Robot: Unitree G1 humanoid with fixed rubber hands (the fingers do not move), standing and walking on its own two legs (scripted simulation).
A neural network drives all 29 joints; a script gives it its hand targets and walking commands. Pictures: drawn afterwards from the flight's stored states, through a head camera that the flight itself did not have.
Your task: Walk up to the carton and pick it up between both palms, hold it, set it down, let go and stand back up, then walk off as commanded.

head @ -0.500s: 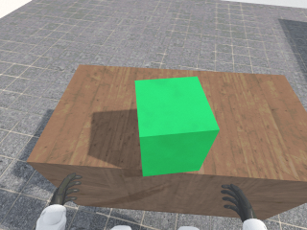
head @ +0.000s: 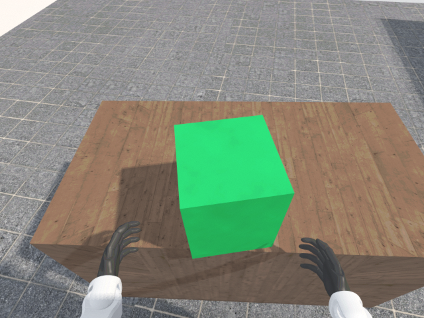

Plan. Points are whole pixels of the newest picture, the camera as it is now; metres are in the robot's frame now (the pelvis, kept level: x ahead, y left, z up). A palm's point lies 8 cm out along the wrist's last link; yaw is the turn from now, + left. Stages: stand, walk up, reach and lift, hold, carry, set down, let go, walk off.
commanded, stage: reach and lift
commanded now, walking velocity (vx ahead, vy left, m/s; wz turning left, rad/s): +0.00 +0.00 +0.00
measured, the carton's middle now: (226, 189) +0.39 -0.02 -0.03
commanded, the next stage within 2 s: none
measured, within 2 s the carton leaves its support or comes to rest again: neither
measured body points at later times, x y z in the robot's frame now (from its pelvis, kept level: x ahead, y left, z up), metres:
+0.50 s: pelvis +0.02 +0.01 +0.00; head +0.03 +0.01 +0.45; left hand +0.23 +0.19 -0.02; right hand +0.23 -0.21 -0.03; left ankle +0.02 +0.15 -0.74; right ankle +0.04 -0.11 -0.74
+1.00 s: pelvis +0.03 +0.01 +0.01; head +0.05 +0.00 +0.46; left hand +0.30 +0.20 +0.04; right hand +0.31 -0.22 +0.02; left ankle +0.02 +0.15 -0.74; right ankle +0.04 -0.11 -0.74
